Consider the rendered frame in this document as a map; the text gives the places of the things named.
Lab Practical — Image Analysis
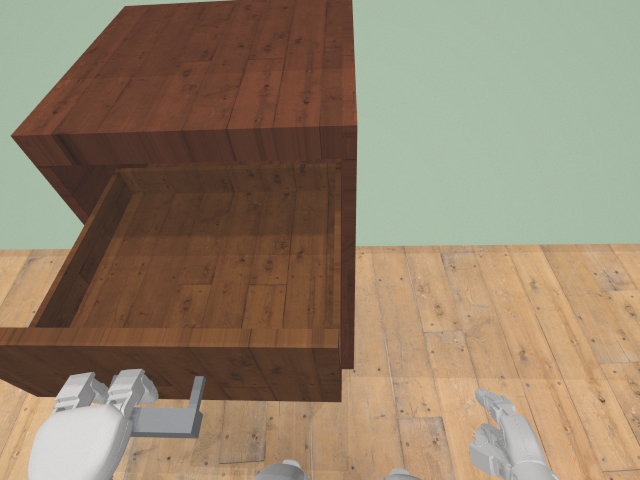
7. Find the drawer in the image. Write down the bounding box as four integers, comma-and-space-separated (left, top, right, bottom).
0, 163, 342, 402

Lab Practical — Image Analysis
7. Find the handle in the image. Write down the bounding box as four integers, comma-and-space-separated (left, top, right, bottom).
103, 375, 206, 439

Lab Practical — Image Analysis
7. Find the left robot hand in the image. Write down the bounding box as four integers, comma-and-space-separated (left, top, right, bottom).
28, 369, 159, 480

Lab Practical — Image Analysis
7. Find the cabinet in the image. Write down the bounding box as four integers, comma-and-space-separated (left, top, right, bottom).
11, 0, 357, 369

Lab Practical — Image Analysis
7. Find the robot left shin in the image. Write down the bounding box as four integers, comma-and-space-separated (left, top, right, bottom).
282, 459, 301, 469

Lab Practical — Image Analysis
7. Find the right robot hand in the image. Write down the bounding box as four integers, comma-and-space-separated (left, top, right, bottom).
469, 388, 547, 480

